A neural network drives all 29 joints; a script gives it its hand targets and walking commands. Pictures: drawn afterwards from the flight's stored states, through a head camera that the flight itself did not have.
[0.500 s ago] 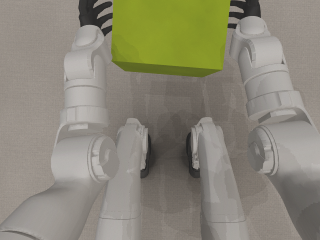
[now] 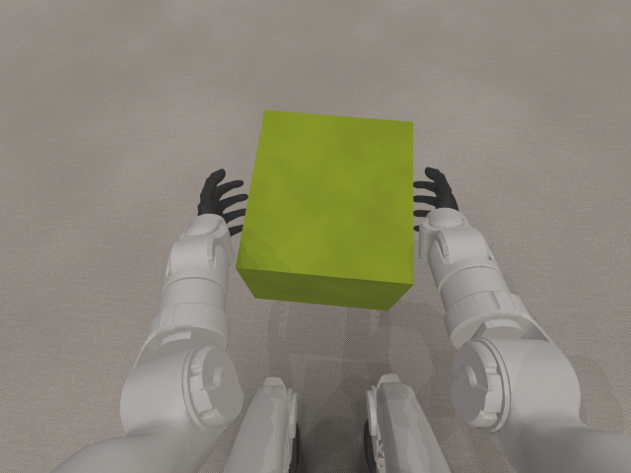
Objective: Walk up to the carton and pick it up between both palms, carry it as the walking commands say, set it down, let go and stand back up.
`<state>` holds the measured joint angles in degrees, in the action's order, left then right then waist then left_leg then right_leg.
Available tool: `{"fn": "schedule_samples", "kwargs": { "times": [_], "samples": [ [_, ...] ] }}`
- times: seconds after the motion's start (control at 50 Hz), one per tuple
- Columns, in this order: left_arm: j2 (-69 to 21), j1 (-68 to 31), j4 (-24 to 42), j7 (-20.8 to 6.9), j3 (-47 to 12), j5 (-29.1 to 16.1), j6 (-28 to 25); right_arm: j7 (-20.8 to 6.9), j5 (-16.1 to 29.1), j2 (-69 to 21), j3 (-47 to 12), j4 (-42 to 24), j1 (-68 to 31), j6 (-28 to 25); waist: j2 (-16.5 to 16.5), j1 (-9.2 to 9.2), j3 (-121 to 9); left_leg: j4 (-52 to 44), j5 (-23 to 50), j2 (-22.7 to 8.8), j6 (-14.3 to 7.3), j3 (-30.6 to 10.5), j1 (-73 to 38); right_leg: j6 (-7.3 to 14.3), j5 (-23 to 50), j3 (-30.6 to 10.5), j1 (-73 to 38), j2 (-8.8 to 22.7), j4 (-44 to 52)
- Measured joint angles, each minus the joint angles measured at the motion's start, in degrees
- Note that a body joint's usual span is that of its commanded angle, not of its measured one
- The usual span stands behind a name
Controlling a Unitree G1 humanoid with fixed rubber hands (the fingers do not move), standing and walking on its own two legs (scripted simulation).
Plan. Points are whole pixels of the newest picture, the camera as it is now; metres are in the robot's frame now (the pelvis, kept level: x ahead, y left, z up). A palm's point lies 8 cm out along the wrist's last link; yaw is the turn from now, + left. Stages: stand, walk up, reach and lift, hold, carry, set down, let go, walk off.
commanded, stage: reach and lift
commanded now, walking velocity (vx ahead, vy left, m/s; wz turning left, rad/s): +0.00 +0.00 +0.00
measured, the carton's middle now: (329, 215) +0.49 +0.00 -0.08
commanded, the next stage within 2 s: none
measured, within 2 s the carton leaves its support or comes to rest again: neither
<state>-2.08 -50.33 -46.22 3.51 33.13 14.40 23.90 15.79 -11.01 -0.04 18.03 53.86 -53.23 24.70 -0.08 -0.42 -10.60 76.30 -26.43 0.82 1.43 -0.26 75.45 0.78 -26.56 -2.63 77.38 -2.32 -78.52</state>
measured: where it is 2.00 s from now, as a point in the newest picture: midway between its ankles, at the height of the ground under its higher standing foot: outside the picture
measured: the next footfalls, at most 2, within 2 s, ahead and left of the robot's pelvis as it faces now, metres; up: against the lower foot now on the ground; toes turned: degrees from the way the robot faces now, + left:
none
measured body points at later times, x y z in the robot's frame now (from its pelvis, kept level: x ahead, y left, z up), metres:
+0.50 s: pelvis +0.04 +0.01 +0.08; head +0.13 -0.01 +0.51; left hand +0.42 +0.17 +0.06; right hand +0.43 -0.14 +0.05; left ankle +0.08 +0.14 -0.59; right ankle +0.09 -0.10 -0.59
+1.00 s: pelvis +0.05 +0.00 +0.12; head +0.07 -0.01 +0.57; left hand +0.41 +0.16 +0.13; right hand +0.41 -0.15 +0.12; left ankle +0.08 +0.14 -0.59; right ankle +0.09 -0.10 -0.59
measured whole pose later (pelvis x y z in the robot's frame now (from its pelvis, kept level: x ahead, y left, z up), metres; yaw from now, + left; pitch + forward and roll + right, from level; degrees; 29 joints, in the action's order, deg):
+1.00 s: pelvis +0.05 +0.00 +0.12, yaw -1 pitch +11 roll +1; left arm -7.3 -29.5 -37.0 0.9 28.2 14.9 27.4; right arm 14.1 -12.6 -6.2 19.0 43.9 -32.7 26.5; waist -0.1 -0.4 -10.6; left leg 40.2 -16.7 0.3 1.4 -1.0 34.5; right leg 0.8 -17.4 -2.9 36.3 -1.9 -42.7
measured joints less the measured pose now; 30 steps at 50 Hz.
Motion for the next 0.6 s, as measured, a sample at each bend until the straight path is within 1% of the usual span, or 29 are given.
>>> {"fn": "schedule_samples", "kwargs": {
  "times": [0.04, 0.1, 0.24, 0.36, 0.46, 0.6],
  "samples": [
    [-0.3, 0.7, 0.0, -0.5, 0.2, 0.4, -0.1, -0.7, -1.2, -0.2, 0.9, 0.0, 0.7, -0.3, 0.0, 0.0, 0.0, -1.9, 0.4, 0.0, 0.0, -0.1, -1.8, 0.0, 0.4, 0.0, -1.8, 0.0, 2.0],
    [-1.0, 2.6, 0.4, -1.0, 0.2, 0.5, -0.4, -1.2, -1.6, -0.6, 1.0, -0.6, 2.7, -0.6, 0.0, 0.0, 0.0, -5.1, 1.1, 0.0, 0.0, -0.1, -4.4, 0.0, 1.0, -0.1, -4.5, 0.1, 5.1],
    [-3.4, 9.3, 4.9, -1.0, -1.9, 0.5, -2.0, -1.3, -1.6, -2.9, 1.0, -6.0, 9.3, -1.8, 0.0, 0.0, 0.0, -11.6, 2.5, 0.0, 0.0, -0.1, -10.0, 0.0, 2.4, -0.3, -10.2, 0.3, 11.7],
    [-4.2, 12.9, 7.8, -0.9, -3.0, 0.5, -2.5, -1.3, -1.6, -4.5, 1.0, -9.0, 12.2, -2.2, 0.0, 0.0, 0.0, -16.1, 3.9, 0.0, 0.0, -0.3, -14.2, 0.0, 3.7, -0.3, -14.5, 0.4, 16.4],
    [-4.6, 14.2, 8.4, -1.2, -3.0, 0.5, -2.1, -1.3, -1.5, -4.9, 1.0, -9.3, 13.2, -2.3, 0.0, 0.0, 0.0, -19.2, 4.8, 0.0, 0.0, -0.4, -17.9, 0.0, 4.7, -0.3, -18.3, 0.4, 19.5],
    [-5.0, 14.7, 8.5, -1.2, -3.0, 0.5, 0.1, -1.3, -1.5, -4.9, 1.0, -9.2, 15.1, -1.7, 0.0, 0.0, 0.0, -23.4, 6.2, 0.0, 0.0, -0.5, -23.3, 0.0, 6.0, -0.3, -23.7, 0.5, 23.7]
  ]
}}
